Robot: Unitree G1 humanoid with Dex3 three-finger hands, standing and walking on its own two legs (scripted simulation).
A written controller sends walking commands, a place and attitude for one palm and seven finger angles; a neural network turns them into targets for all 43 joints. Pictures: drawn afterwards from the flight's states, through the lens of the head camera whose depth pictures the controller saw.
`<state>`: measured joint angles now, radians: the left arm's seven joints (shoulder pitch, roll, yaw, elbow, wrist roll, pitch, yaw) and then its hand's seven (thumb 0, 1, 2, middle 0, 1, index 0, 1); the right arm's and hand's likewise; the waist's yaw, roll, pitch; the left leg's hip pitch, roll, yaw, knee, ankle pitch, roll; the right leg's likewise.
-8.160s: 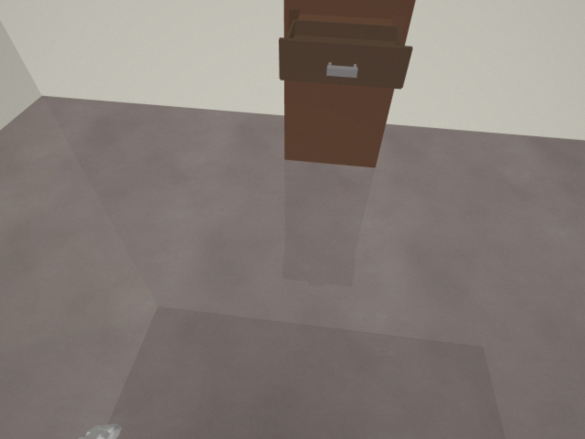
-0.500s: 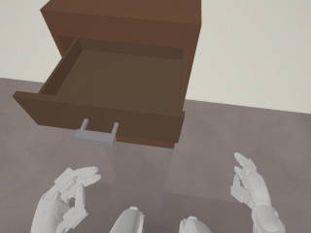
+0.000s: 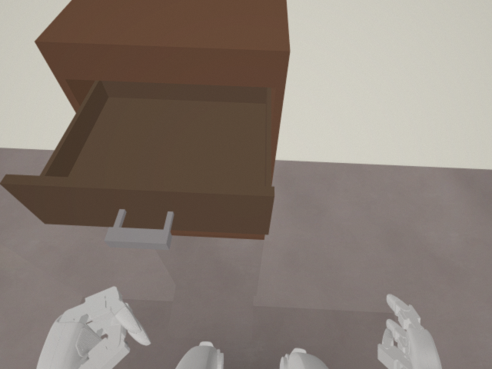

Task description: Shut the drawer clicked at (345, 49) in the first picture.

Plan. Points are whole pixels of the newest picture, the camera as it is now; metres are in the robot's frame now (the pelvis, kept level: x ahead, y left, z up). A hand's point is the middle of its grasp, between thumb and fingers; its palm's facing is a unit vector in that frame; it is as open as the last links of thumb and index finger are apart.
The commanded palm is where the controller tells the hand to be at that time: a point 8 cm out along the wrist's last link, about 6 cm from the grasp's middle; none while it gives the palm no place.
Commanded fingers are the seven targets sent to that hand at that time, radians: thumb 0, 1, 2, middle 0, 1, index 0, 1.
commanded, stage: raise the hand and make a fist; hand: left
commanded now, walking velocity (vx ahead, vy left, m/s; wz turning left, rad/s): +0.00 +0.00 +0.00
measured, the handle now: (142, 227) +0.35 +0.21 -0.01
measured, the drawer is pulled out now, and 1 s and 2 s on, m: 0.28 0.28 0.28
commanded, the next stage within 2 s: bring the fist close to the handle in 0.88 s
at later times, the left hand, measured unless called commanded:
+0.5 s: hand (117, 338) +0.16 +0.16 +0.09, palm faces +0.02 -1.00 -0.04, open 3.3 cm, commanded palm +0.12 +0.21 +0.09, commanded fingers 0.00 0.90 0.90 -1.40 -1.60 -1.40 -1.60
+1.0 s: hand (127, 342) +0.16 +0.15 +0.09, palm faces +0.02 -1.00 -0.04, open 3.3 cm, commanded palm +0.12 +0.21 +0.09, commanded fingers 0.00 0.90 0.90 -1.40 -1.60 -1.40 -1.60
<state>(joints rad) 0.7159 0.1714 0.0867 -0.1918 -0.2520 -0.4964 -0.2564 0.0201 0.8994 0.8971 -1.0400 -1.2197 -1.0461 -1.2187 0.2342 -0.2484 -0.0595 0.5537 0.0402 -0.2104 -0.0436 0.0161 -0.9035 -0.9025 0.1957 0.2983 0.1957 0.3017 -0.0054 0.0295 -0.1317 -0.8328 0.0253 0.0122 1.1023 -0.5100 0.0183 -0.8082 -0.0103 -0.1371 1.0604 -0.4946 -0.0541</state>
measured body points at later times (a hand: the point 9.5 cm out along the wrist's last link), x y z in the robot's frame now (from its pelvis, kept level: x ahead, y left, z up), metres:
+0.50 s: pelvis +0.01 +0.02 +0.01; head +0.04 +0.02 +0.46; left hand +0.15 +0.21 +0.10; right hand +0.21 -0.19 -0.05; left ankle +0.02 +0.11 -0.66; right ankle +0.02 -0.09 -0.66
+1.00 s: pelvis +0.01 +0.01 +0.00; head +0.05 +0.01 +0.45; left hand +0.15 +0.20 +0.10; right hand +0.21 -0.21 -0.05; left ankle +0.02 +0.11 -0.66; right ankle +0.02 -0.09 -0.66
